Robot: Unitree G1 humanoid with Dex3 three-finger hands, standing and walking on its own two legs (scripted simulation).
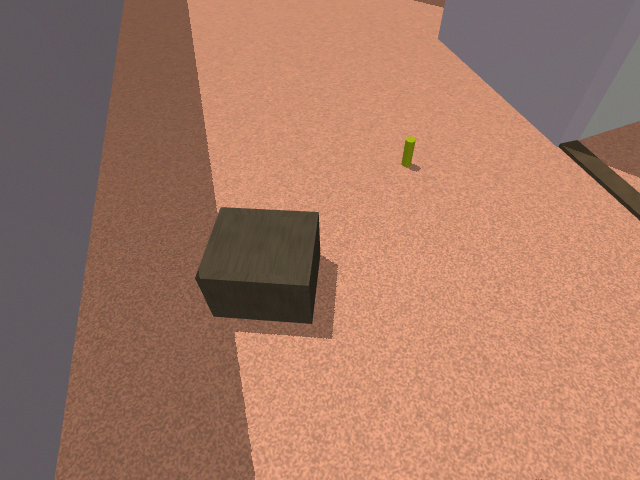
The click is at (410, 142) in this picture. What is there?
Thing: slim round
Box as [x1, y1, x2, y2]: [402, 137, 415, 166]
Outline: 413,137 407,137 405,140 402,158 402,164 404,166 408,166 410,164 415,140
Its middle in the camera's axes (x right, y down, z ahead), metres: +0.43 -0.41 +1.87
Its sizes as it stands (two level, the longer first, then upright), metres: 0.046 0.046 0.146
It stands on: the floor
